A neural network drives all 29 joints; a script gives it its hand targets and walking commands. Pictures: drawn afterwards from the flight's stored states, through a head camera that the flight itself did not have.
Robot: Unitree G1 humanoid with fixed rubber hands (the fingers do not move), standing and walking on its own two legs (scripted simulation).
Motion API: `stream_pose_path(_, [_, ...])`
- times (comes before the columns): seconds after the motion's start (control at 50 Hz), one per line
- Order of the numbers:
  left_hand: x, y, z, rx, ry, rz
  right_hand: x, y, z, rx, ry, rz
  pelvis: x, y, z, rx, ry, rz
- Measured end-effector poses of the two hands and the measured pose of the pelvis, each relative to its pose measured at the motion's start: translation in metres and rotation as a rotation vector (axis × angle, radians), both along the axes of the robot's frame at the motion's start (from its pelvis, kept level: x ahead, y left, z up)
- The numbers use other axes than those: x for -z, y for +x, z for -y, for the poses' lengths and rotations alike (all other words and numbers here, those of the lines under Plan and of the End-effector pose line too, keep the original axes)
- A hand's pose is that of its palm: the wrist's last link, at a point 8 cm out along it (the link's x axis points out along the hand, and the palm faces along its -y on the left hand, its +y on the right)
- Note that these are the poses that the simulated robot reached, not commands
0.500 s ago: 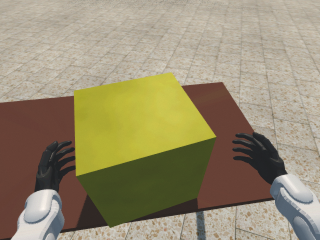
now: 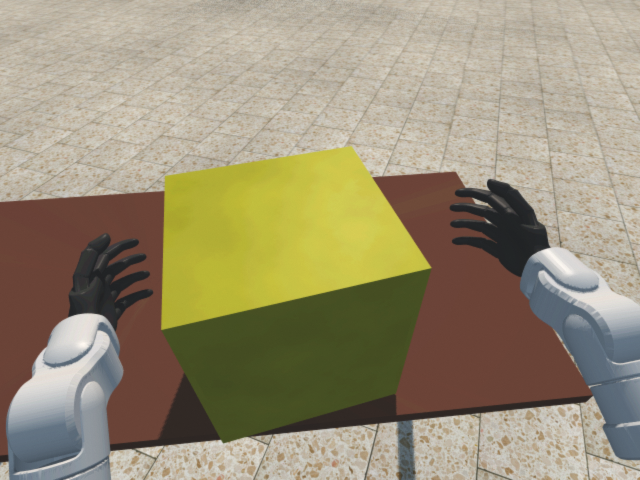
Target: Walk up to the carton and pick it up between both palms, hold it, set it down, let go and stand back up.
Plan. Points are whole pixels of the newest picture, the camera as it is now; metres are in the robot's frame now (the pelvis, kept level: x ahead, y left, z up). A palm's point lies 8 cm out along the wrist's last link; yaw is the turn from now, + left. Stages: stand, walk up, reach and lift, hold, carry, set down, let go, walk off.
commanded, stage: reach and lift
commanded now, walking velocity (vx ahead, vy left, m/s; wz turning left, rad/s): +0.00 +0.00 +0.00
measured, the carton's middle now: (288, 292) +0.36 +0.08 +0.07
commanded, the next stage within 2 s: none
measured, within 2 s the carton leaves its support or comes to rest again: neither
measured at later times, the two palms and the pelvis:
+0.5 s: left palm (73, 233) +0.31 +0.28 +0.22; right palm (508, 171) +0.41 -0.17 +0.23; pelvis +0.00 +0.01 +0.00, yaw +0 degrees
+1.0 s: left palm (89, 223) +0.35 +0.29 +0.20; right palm (476, 172) +0.45 -0.16 +0.20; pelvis +0.01 +0.01 +0.00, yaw +2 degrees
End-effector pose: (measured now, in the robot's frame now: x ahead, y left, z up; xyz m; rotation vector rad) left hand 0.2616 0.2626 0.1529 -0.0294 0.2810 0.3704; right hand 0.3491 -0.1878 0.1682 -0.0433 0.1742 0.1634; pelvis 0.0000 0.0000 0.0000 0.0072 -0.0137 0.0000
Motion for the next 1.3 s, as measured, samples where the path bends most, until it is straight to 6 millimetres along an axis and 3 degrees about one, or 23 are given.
stream_pose_path(0.14, [-0.039, 0.024, -0.008, 0.005, 0.041, 0.09, -0.022, 0.025, -0.006, 0.013, 0.014, 0.006, 0.0, 0.0, -0.006, -0.001, -0.002, -0.008])
stream_pose_path(0.3, [-0.032, 0.036, -0.012, 0.019, 0.003, 0.037, -0.029, 0.038, -0.009, 0.014, -0.016, -0.012, -0.001, 0.005, -0.014, -0.002, -0.006, -0.015])
stream_pose_path(0.48, [-0.063, 0.047, -0.018, -0.006, 0.024, 0.104, -0.059, 0.057, -0.015, 0.009, 0.006, 0.006, 0.0, -0.001, -0.014, -0.003, -0.011, -0.02])
stream_pose_path(0.7, [-0.065, 0.074, -0.01, 0.024, 0.019, 0.017, -0.069, 0.078, -0.019, 0.005, 0.028, -0.01, 0.001, -0.005, -0.012, -0.009, -0.011, -0.057])
stream_pose_path(0.86, [-0.084, 0.082, -0.017, 0.0, 0.043, 0.075, -0.064, 0.092, -0.03, -0.013, 0.036, -0.033, 0.001, 0.003, -0.009, -0.014, -0.012, -0.076])
stream_pose_path(0.92, [-0.074, 0.083, -0.023, -0.014, 0.037, 0.028, -0.053, 0.097, -0.031, -0.004, 0.04, -0.062, 0.0, 0.006, -0.01, -0.024, -0.012, -0.066])
stream_pose_path(1.02, [-0.039, 0.085, -0.026, 0.001, 0.015, -0.041, -0.026, 0.1, -0.033, 0.009, 0.036, -0.092, 0.0, 0.01, -0.011, -0.033, -0.011, -0.065])
stream_pose_path(1.2, [0.005, 0.077, -0.009, 0.037, 0.001, -0.038, 0.02, 0.086, -0.031, 0.018, 0.017, -0.106, 0.0, 0.008, -0.01, -0.029, -0.015, -0.073])
stream_pose_path(1.3, [0.013, 0.072, -0.003, 0.035, 0.005, -0.021, 0.036, 0.076, -0.029, 0.016, 0.014, -0.102, 0.001, 0.004, -0.009, -0.022, -0.016, -0.085])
